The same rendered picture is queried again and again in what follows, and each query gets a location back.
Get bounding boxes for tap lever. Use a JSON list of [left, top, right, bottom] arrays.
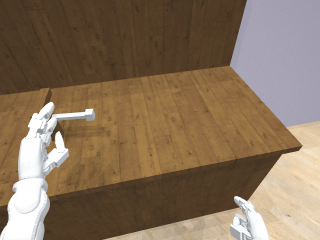
[[51, 108, 95, 121]]

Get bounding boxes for robot left hand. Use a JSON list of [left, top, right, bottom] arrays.
[[18, 102, 69, 181]]

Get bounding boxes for counter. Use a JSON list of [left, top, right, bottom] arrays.
[[0, 0, 303, 240]]

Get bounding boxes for left robot forearm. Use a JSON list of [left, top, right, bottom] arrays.
[[0, 177, 50, 240]]

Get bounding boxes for robot right hand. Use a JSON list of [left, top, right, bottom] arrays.
[[230, 196, 270, 240]]

